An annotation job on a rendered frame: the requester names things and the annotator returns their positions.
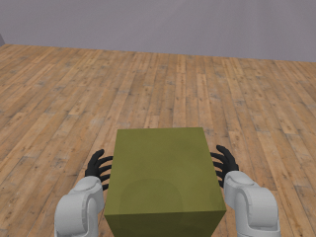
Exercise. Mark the carton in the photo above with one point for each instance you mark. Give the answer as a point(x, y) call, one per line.
point(163, 184)

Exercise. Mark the right robot hand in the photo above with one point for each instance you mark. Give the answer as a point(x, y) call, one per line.
point(228, 163)

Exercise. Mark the left robot hand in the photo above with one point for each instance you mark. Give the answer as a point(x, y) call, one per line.
point(94, 164)

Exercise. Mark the right robot forearm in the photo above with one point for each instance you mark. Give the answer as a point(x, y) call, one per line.
point(256, 209)

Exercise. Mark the left robot forearm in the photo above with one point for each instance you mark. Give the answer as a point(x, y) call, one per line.
point(76, 214)

